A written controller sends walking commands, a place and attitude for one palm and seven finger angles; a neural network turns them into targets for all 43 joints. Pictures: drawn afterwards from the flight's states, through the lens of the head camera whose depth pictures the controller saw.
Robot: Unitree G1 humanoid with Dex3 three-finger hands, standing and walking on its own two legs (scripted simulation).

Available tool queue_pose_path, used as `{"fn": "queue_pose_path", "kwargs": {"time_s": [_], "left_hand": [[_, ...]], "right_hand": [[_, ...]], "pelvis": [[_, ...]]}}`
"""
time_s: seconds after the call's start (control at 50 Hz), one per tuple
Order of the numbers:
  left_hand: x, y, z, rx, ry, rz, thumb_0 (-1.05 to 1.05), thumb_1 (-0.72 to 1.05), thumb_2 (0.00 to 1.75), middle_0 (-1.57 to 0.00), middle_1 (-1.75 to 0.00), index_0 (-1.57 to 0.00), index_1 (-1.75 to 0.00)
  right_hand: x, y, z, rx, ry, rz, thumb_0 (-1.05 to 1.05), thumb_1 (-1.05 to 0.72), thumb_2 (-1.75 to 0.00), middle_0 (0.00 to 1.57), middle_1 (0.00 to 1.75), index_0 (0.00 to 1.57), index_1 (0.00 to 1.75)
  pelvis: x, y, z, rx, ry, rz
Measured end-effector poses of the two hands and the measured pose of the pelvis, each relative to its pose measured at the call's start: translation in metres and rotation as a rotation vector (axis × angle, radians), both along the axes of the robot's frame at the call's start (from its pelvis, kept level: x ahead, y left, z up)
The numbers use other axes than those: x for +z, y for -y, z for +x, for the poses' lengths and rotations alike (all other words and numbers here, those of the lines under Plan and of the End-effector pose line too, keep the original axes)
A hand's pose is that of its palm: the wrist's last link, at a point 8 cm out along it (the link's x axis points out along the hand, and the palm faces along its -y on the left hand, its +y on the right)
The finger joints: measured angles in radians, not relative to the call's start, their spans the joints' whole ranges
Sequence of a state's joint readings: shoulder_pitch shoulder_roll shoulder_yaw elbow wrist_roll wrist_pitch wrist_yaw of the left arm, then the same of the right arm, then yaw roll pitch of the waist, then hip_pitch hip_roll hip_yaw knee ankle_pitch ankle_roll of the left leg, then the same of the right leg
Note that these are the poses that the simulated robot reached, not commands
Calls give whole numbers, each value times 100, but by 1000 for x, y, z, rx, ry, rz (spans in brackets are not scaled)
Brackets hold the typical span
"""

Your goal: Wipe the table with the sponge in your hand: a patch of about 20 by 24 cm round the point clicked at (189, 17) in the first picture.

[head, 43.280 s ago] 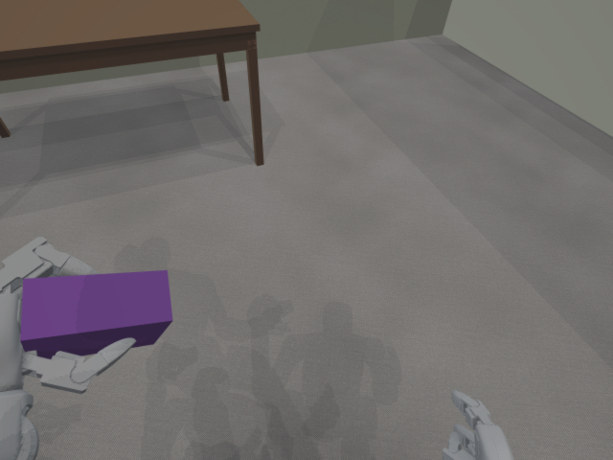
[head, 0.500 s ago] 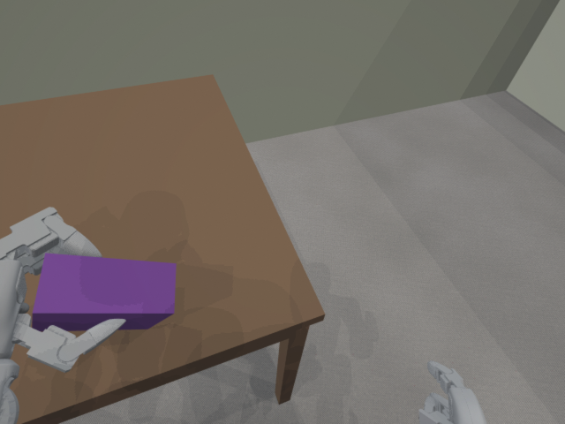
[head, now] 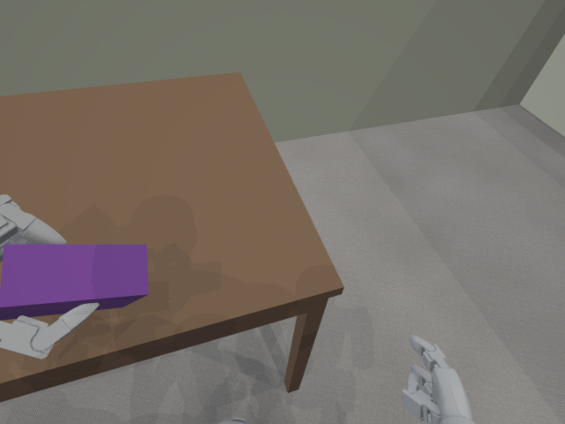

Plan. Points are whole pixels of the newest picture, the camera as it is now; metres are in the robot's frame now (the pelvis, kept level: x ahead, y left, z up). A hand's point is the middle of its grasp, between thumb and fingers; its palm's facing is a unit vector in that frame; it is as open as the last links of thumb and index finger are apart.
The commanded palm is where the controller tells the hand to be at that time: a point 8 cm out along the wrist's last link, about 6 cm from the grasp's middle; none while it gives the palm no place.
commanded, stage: step back with the hand held close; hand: left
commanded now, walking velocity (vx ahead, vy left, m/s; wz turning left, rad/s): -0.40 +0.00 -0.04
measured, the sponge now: (94, 280) +0.22 +0.23 +0.15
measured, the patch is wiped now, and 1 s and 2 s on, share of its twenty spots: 1.00 1.00 1.00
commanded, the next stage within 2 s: stop stepping back and stand still in 0.46 s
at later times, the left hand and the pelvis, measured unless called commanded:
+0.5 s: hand out of the picture +0.06 +0.23 +0.18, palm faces +0.32 -0.86 -0.39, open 9.4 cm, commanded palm +0.04 +0.28 +0.19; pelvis -0.13 +0.00 +0.01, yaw -1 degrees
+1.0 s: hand out of the picture -0.05 +0.27 +0.17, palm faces +0.43 -0.84 -0.34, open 9.4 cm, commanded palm -0.11 +0.31 +0.19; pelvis -0.26 +0.02 +0.00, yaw +1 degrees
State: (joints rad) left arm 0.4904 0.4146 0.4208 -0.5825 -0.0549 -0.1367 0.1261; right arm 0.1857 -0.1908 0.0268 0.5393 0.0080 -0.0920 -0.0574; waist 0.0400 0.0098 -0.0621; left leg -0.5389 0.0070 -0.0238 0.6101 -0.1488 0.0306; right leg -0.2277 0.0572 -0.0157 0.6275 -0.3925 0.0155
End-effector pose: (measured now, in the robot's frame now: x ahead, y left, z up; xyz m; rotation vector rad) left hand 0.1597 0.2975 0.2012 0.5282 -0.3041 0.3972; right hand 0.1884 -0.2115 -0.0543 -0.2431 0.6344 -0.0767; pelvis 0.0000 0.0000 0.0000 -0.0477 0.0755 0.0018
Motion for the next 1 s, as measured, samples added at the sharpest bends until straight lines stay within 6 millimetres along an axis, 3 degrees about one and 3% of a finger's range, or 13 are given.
{"fn": "queue_pose_path", "kwargs": {"time_s": [0.06,0.14,0.2,0.28,0.38,0.5,0.58,0.68,0.8,0.9,1.0], "left_hand": [[-7,10,-4,-12,-40,-41,-1,-48,109,-79,-142,-82,-140],[-16,25,-5,-98,-75,-107,-1,-48,109,-79,-142,-82,-140],[-18,27,-7,-159,-65,-110,-1,-49,109,-79,-142,-82,-140],[-17,24,-19,-165,-58,-65,-1,-49,109,-79,-142,-82,-140],[-10,29,-64,-143,-69,-10,-1,-49,109,-79,-142,-82,-140],[-2,28,-133,-122,-43,-62,-1,-49,109,-79,-142,-82,-140],[-11,5,-149,-61,-1,-101,-1,-49,109,-80,-142,-82,-140],[-22,-18,-178,-44,31,-113,-1,-49,109,-79,-142,-82,-140],[-2,-18,-226,-72,18,-61,-1,-49,109,-79,-142,-82,-140],[5,-18,-249,-35,34,-68,-1,-49,109,-80,-142,-82,-140],[-18,-11,-256,-5,-25,-117,-1,-49,109,-79,-142,-82,-140]], "right_hand": [[-8,-2,-5,11,-10,22,1,-91,-90,20,30,20,30],[-11,0,-27,-45,-76,38,1,-91,-90,20,30,20,30],[-3,7,-45,-91,-50,23,2,-91,-90,20,30,20,30],[1,17,-72,-110,-3,0,2,-91,-90,20,30,20,30],[-9,29,-112,-112,-1,3,1,-91,-90,20,30,20,30],[-9,28,-171,-128,-132,-14,2,-91,-90,20,30,20,30],[-3,20,-196,-98,-141,-56,2,-91,-90,20,30,20,30],[-5,6,-219,-99,-71,-90,2,-91,-90,20,30,20,30],[8,-20,-266,-99,-24,20,2,-91,-90,20,30,20,30],[-8,-23,-296,-76,-82,58,1,-90,-90,20,30,20,30],[-35,-12,-311,-73,-126,55,1,-90,-90,20,30,20,30]], "pelvis": [[2,-1,-13,-23,1,-17],[8,-2,-24,-28,42,-5],[5,-5,-33,-57,66,-3],[0,-3,-61,-62,84,18],[-6,1,-97,-31,101,-2],[8,-1,-127,-26,80,54],[9,-6,-155,-2,49,65],[-6,-28,-203,28,46,67],[9,-31,-227,12,83,52],[10,-28,-241,-1,94,30],[-3,-23,-263,19,126,1]]}}
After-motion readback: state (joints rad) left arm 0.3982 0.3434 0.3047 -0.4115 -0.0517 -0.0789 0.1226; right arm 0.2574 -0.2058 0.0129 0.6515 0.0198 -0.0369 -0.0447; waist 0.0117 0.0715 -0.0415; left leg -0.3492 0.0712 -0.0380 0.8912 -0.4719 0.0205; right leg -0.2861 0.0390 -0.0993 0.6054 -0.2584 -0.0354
